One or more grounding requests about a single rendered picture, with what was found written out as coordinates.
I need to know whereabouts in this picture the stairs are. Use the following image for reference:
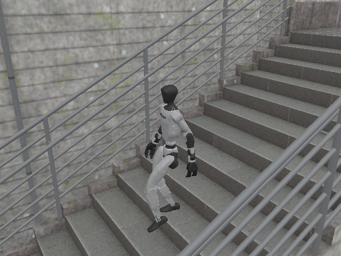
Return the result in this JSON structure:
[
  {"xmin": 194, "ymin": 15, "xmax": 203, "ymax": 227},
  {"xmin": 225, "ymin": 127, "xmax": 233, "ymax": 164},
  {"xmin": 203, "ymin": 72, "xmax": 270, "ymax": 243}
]
[{"xmin": 26, "ymin": 32, "xmax": 341, "ymax": 256}]

